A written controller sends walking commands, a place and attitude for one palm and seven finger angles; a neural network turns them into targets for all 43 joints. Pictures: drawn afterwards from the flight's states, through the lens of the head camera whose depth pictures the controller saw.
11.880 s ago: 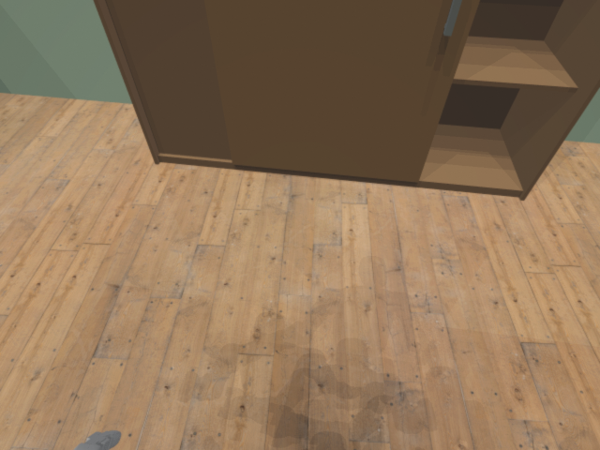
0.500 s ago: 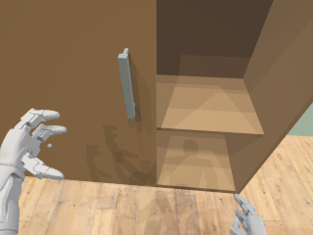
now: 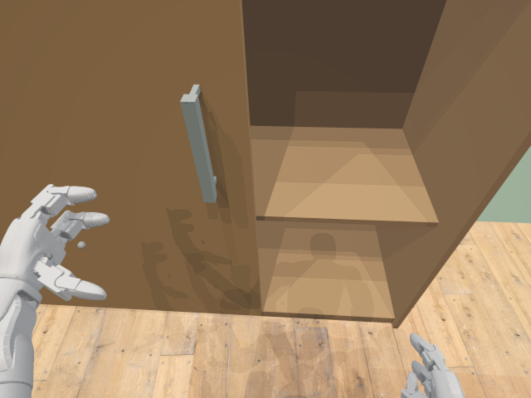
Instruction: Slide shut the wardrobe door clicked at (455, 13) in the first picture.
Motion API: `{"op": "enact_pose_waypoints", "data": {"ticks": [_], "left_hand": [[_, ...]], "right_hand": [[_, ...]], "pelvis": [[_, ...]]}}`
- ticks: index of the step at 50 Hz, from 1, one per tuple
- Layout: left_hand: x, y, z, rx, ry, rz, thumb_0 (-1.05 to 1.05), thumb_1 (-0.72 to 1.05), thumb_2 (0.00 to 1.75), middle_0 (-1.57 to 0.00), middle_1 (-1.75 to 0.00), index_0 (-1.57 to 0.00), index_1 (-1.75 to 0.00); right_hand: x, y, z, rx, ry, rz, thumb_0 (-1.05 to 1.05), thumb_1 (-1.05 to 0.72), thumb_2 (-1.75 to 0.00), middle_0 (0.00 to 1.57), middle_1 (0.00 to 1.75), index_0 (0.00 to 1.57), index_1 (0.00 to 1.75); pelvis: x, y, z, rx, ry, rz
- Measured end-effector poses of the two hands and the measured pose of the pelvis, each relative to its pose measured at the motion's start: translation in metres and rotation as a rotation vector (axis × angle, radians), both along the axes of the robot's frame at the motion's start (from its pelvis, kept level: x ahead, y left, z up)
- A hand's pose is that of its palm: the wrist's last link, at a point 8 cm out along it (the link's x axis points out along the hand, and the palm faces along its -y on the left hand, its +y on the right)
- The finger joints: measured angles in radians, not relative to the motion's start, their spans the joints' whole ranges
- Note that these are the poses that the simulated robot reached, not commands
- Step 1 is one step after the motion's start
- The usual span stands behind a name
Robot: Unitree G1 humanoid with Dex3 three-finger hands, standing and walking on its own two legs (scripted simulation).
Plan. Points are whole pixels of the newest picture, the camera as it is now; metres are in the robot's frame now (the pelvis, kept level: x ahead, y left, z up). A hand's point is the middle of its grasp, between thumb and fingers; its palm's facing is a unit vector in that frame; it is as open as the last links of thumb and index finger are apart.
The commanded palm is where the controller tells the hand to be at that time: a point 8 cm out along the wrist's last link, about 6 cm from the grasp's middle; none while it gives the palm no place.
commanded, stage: raise the hand with hooked fingers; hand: left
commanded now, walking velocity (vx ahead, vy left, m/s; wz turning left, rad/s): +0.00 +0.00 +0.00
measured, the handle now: (203, 148) +0.51 +0.17 +0.10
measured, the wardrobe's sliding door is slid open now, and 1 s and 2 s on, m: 0.50 0.50 0.50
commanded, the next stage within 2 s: move the hooked fingers beside the handle in 0.04 s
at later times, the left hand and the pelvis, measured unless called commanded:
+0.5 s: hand (106, 222) +0.32 +0.26 +0.12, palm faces +0.07 -1.00 -0.03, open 14.0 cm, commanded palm +0.29 +0.31 +0.12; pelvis +0.00 +0.00 +0.00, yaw +0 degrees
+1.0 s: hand (130, 197) +0.37 +0.25 +0.11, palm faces +0.06 -1.00 -0.02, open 14.0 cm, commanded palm +0.35 +0.30 +0.12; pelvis +0.00 +0.01 +0.00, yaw -1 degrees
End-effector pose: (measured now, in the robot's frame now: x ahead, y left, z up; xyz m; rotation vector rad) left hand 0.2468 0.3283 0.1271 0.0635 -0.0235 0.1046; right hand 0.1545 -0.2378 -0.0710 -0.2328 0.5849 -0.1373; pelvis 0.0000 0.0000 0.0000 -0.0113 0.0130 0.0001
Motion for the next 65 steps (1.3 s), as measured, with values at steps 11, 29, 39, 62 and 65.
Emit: {"op": "enact_pose_waypoints", "data": {"ticks": [11, 29, 39, 62, 65], "left_hand": [[0.001, -0.004, -0.002, -0.009, 0.011, 0.003, -0.02, -0.51, 0.30, -0.30, -1.20, -0.30, -1.20], [0.053, -0.011, -0.007, -0.033, 0.022, -0.024, -0.02, -0.50, 0.30, -0.30, -1.20, -0.30, -1.20], [0.070, -0.015, -0.008, -0.040, 0.012, -0.039, -0.02, -0.51, 0.30, -0.30, -1.20, -0.30, -1.20], [0.125, -0.034, -0.013, -0.048, 0.028, -0.054, -0.02, -0.51, 0.30, -0.30, -1.20, -0.30, -1.20], [0.133, -0.037, -0.014, -0.053, 0.027, -0.051, -0.02, -0.51, 0.30, -0.30, -1.20, -0.30, -1.20]], "right_hand": [[0.008, 0.000, -0.002, 0.011, -0.014, 0.013, 0.02, -0.90, -0.89, 0.21, 0.30, 0.21, 0.30], [-0.017, -0.013, -0.010, -0.006, 0.072, -0.048, 0.02, -0.90, -0.89, 0.21, 0.30, 0.21, 0.30], [-0.035, -0.011, -0.018, -0.015, 0.146, -0.073, 0.02, -0.90, -0.89, 0.21, 0.30, 0.21, 0.30], [-0.064, -0.003, -0.029, -0.006, 0.281, -0.109, 0.01, -0.90, -0.89, 0.21, 0.30, 0.21, 0.30], [-0.069, -0.005, -0.031, -0.008, 0.306, -0.118, 0.01, -0.90, -0.89, 0.21, 0.30, 0.21, 0.30]], "pelvis": [[0.000, -0.005, -0.001, 0.002, 0.007, 0.005], [0.000, -0.003, -0.002, 0.005, 0.040, -0.011], [0.000, 0.004, -0.002, 0.002, 0.051, -0.011], [0.001, 0.015, -0.004, -0.001, 0.088, -0.019], [0.001, 0.015, -0.004, -0.001, 0.094, -0.022]]}}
